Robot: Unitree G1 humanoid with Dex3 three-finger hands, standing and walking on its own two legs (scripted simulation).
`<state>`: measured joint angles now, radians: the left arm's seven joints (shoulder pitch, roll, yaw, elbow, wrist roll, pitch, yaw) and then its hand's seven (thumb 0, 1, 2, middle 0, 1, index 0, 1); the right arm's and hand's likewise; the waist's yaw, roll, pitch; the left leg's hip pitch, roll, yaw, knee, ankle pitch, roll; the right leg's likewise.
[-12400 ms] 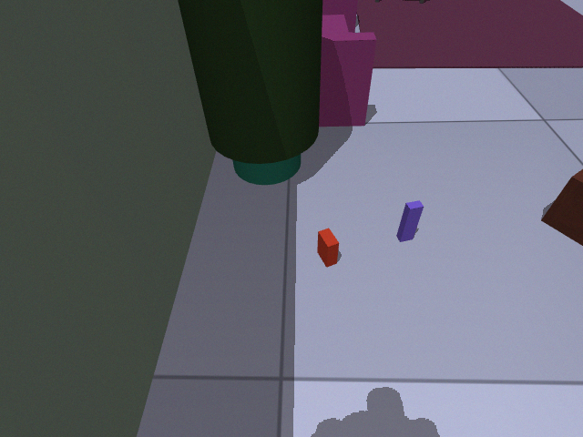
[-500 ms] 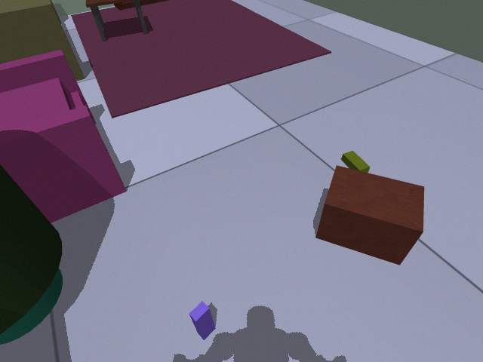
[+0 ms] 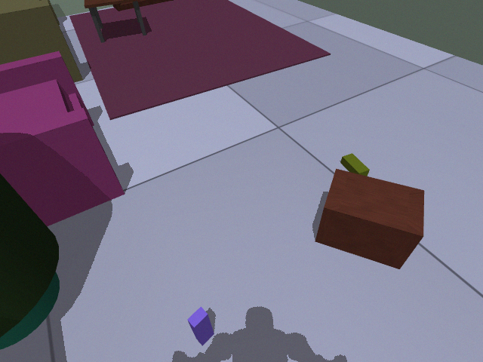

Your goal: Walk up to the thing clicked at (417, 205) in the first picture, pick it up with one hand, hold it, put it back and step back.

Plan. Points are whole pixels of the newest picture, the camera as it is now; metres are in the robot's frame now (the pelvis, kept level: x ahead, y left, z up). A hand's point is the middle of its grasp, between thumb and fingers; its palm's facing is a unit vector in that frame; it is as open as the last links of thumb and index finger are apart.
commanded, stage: stand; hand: left
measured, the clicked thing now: (201, 327) +0.42 +0.21 -0.68
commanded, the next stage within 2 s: go down in 1.18 s
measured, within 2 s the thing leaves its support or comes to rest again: neither
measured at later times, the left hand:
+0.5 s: hand out of the picture +0.07 +0.26 -0.16, palm faces -0.02 -0.94 -0.34, open 7.4 cm
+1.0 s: hand out of the picture +0.08 +0.26 -0.16, palm faces -0.02 -0.94 -0.34, open 7.4 cm
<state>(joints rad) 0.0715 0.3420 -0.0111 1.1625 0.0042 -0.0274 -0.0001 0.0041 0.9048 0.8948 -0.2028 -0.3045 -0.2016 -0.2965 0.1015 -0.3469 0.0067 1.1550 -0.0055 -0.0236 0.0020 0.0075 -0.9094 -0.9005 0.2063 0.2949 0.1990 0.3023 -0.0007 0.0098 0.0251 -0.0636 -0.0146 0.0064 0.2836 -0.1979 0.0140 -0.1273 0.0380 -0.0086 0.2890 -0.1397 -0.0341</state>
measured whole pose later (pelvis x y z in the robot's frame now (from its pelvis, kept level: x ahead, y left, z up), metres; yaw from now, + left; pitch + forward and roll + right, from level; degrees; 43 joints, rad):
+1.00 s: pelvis +0.01 +0.01 +0.00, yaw +0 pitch -1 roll +0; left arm 0.10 0.34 -0.01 1.15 0.01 -0.02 0.00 0.00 0.90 0.89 -0.20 -0.30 -0.20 -0.30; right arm 0.12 -0.35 0.01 1.14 -0.01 -0.02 0.00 0.01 -0.91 -0.90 0.21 0.29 0.20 0.30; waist 0.00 0.01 0.03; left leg -0.05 -0.03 0.00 0.27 -0.20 0.02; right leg -0.12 0.03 -0.01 0.29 -0.15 -0.02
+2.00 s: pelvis +0.00 +0.02 -0.07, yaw +1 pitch +15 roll -2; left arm 0.29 0.34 0.17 0.43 0.03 0.22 -0.05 -0.01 -0.48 0.01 -0.10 -0.05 -0.07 -0.06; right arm 0.22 -0.25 0.00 0.56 0.03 -0.13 -0.06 0.01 -0.89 -0.90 0.21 0.30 0.20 0.30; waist -0.02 0.00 -0.12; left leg -0.75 -0.03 -0.01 1.02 -0.53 0.05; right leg -0.78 0.02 -0.05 0.96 -0.45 -0.01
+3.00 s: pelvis -0.09 +0.01 -0.29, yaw +0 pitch +34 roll -4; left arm -0.48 0.70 0.62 1.03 -0.14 -0.36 -0.54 -0.01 -0.60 0.01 -0.10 -0.04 -0.08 -0.05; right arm 0.16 -0.33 0.06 0.65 0.00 -0.19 -0.01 0.01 -0.91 -0.90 0.21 0.29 0.20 0.30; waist -0.08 -0.02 -0.16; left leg -1.80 -0.04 -0.02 1.90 -0.70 0.04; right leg -1.82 -0.02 -0.10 1.82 -0.59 -0.04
